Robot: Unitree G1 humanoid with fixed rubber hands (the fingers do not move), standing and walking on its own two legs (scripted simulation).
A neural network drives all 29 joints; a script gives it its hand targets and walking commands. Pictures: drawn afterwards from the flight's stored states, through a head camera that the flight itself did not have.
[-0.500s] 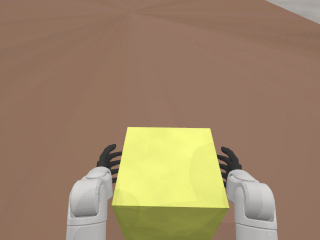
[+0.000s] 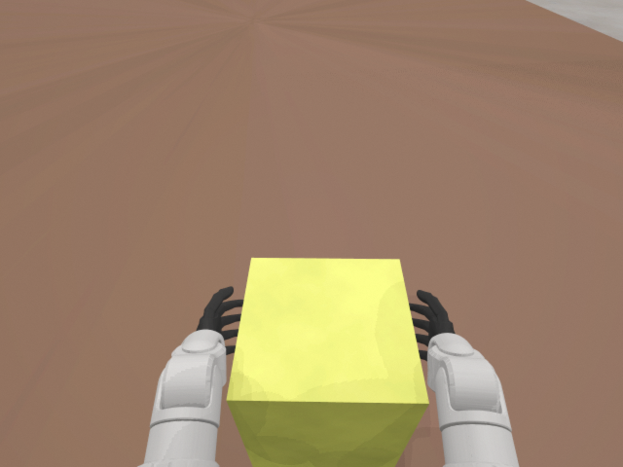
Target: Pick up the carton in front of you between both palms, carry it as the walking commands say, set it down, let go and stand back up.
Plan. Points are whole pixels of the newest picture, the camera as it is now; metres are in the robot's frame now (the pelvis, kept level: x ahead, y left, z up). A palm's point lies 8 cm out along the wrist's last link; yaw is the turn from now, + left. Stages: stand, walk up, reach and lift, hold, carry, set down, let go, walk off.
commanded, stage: carry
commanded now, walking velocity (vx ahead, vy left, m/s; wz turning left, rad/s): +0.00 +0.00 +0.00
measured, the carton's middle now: (323, 366) +0.28 +0.00 -0.04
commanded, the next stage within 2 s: none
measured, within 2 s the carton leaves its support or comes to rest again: neither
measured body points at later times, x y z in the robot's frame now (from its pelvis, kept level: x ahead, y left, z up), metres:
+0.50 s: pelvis +0.00 +0.00 +0.00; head -0.02 +0.00 +0.45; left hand +0.30 +0.16 +0.03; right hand +0.30 -0.15 +0.03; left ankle -0.07 +0.08 -0.73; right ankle +0.09 -0.12 -0.73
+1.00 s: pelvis +0.12 -0.03 +0.02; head +0.13 -0.03 +0.47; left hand +0.41 +0.13 +0.04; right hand +0.42 -0.17 +0.04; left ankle +0.13 +0.12 -0.68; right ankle +0.09 -0.12 -0.73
